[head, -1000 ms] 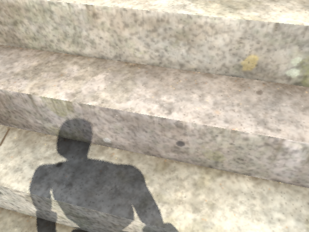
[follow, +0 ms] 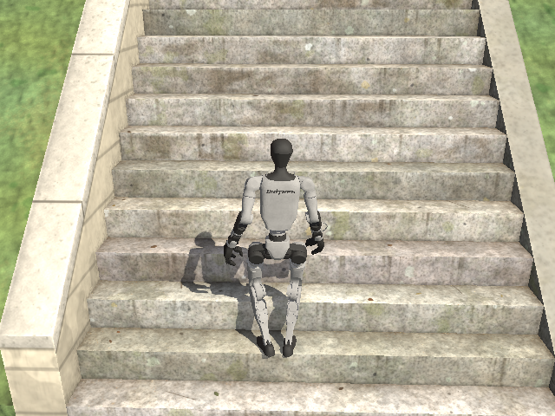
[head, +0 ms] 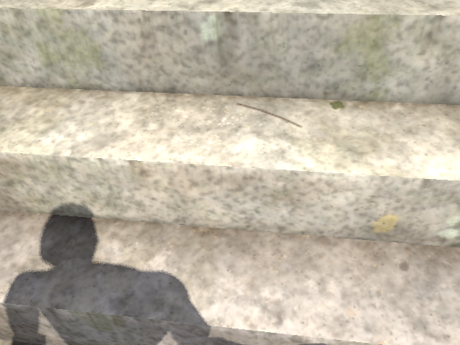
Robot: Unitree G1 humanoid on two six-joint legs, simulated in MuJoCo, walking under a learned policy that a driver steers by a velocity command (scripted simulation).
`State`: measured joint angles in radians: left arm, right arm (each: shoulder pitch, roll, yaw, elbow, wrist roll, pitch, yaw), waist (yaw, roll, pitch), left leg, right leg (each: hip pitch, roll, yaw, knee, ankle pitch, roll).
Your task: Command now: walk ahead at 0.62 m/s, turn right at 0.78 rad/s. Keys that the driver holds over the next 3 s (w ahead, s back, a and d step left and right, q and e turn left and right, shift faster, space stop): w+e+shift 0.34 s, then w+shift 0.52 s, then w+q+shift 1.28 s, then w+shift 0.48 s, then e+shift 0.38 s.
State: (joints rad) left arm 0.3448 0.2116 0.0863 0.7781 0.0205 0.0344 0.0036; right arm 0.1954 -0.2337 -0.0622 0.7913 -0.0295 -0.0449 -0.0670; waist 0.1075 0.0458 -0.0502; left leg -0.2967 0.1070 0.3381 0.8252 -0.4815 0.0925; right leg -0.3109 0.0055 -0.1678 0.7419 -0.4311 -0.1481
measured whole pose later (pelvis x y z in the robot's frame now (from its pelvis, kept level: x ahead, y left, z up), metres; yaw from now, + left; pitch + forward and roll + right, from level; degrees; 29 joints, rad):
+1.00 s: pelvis +0.36 -0.24 +0.21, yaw -28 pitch +10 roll +4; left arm 0.00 0.16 0.00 0.61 0.05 -0.08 -0.05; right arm 0.30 -0.27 -0.13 0.82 0.01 -0.12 -0.03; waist -0.09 0.03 -0.04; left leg -0.45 0.11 -0.20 1.72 -0.35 0.01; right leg -0.52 -0.18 -0.05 0.82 -0.47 0.05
